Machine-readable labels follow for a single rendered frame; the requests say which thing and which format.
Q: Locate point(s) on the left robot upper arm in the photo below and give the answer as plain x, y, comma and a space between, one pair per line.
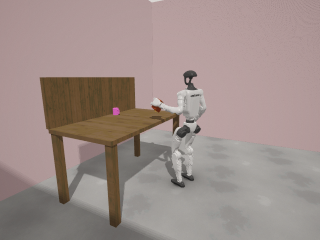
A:
180, 100

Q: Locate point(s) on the left robot hand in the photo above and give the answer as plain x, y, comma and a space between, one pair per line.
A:
156, 102

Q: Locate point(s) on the robot head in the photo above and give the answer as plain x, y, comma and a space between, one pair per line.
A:
190, 74

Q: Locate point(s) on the sponge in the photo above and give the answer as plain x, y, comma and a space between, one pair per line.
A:
156, 108

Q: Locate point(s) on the humanoid robot torso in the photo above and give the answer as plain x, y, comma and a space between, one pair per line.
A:
190, 109

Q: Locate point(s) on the robot left forearm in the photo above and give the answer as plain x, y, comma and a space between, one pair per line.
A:
170, 109

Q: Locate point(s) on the robot right forearm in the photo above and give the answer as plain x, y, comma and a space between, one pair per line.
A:
200, 113

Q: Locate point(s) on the table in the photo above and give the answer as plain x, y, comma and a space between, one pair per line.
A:
82, 108

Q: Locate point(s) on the right robot upper arm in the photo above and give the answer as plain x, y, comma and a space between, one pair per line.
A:
203, 106

